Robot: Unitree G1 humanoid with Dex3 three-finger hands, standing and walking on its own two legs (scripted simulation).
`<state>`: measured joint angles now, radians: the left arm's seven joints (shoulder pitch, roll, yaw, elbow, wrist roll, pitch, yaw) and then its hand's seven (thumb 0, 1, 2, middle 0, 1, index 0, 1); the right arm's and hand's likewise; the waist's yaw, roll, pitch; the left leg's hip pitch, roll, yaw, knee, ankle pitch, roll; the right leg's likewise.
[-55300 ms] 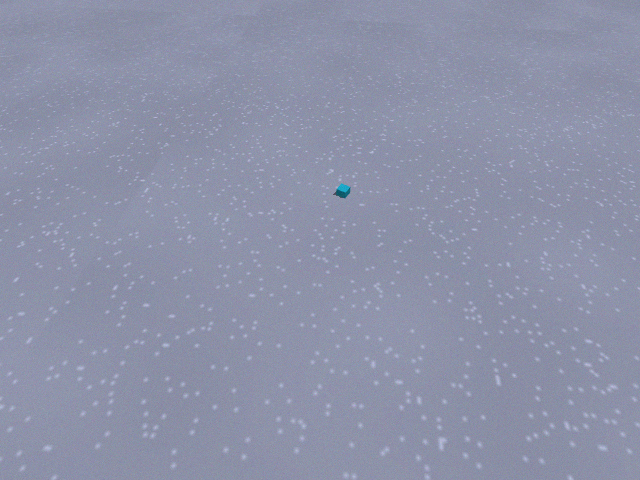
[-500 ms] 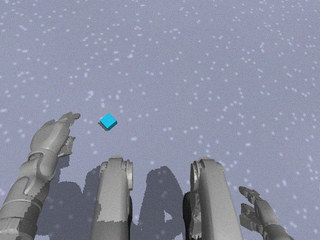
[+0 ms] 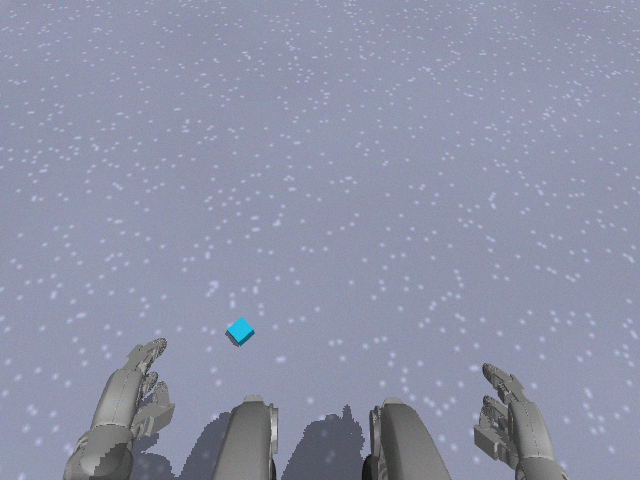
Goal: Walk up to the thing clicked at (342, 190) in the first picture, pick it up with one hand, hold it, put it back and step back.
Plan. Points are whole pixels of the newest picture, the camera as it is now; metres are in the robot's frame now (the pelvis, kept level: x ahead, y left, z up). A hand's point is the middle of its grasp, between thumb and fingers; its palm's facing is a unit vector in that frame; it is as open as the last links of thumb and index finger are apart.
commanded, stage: home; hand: left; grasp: from above
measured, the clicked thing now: (241, 331) +0.49 +0.21 -0.59
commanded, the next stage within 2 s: none
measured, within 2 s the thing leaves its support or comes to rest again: neither
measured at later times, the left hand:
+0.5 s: hand (132, 419) +0.20 +0.19 +0.06, palm faces +0.10 -0.97 -0.20, open 7.7 cm
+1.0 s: hand (128, 424) +0.20 +0.19 +0.06, palm faces +0.09 -0.98 -0.20, open 7.9 cm
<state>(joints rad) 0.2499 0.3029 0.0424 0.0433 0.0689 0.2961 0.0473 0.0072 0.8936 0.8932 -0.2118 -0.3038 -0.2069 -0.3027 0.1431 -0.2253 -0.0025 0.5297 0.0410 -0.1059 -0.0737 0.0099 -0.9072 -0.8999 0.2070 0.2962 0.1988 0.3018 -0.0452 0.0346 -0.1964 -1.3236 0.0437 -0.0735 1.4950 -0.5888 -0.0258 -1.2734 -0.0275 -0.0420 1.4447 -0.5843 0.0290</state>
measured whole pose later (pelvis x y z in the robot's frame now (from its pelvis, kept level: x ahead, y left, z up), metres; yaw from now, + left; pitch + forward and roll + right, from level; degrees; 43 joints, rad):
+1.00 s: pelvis +0.04 +0.01 +0.11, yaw +2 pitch +10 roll -3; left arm 0.50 0.22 0.04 -0.12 -0.05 0.45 0.02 0.01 0.81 0.84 -0.19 -0.29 -0.19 -0.28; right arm 0.29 -0.22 0.03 0.54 0.00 -0.24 -0.18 0.01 -0.90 -0.90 0.21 0.30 0.20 0.30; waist -0.04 0.04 -0.16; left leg -0.70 0.04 -0.05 1.01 -0.48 -0.01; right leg -0.64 -0.03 -0.05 0.94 -0.46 0.04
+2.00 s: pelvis +0.05 +0.00 +0.10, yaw +2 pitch +10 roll -3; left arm 0.50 0.23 0.04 -0.13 -0.05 0.45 0.02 0.01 0.91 0.90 -0.20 -0.30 -0.20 -0.30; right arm 0.29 -0.22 0.02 0.55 0.00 -0.24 -0.18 0.01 -0.90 -0.90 0.21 0.30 0.20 0.30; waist -0.04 0.04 -0.16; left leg -0.70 0.04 -0.05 1.02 -0.50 -0.02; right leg -0.64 -0.03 -0.05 0.95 -0.48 0.03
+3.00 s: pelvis +0.05 +0.02 +0.16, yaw +2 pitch -3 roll +0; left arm 0.21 0.29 0.04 1.01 0.04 0.02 0.03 0.01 0.91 0.90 -0.21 -0.30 -0.20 -0.30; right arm 0.17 -0.28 -0.04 1.03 -0.04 0.00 -0.02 0.01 -0.91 -0.90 0.21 0.30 0.20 0.30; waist 0.03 -0.01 0.08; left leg -0.21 -0.01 0.00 0.54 -0.28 0.01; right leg -0.17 -0.08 -0.02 0.50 -0.28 0.06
